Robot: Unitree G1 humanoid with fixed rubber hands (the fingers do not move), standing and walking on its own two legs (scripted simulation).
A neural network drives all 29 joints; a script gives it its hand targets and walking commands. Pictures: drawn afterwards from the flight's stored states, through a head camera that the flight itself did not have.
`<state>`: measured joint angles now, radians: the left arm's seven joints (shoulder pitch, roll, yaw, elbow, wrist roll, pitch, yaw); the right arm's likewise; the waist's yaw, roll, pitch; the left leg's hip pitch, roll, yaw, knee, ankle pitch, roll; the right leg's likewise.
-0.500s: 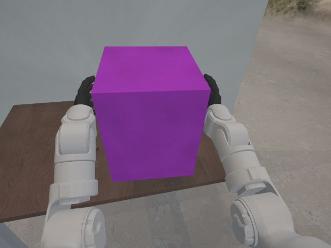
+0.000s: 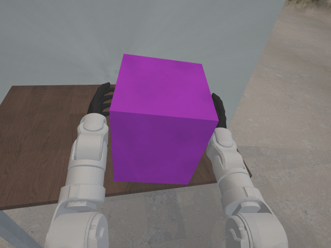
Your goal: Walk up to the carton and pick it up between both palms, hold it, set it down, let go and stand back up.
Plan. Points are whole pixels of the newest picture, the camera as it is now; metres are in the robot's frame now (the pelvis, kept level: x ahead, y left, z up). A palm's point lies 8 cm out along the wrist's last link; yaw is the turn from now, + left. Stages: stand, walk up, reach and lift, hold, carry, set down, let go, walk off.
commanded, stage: set down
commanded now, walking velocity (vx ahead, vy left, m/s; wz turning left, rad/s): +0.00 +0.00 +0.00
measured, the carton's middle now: (157, 122) +0.40 +0.01 +0.11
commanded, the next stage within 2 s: none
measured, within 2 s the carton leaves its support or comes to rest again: neither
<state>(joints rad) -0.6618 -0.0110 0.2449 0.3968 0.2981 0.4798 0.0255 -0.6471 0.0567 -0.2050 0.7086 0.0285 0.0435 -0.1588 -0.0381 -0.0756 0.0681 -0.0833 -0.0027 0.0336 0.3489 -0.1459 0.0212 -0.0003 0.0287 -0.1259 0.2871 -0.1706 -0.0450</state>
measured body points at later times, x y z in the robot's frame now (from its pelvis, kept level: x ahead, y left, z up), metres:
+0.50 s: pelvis +0.01 +0.00 +0.00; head +0.00 +0.02 +0.45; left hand +0.41 +0.16 +0.13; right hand +0.41 -0.13 +0.12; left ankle +0.04 +0.10 -0.75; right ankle +0.00 -0.08 -0.75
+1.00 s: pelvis +0.01 +0.00 +0.00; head +0.02 +0.03 +0.45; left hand +0.43 +0.16 +0.09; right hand +0.42 -0.14 +0.10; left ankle +0.04 +0.10 -0.75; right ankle +0.00 -0.08 -0.75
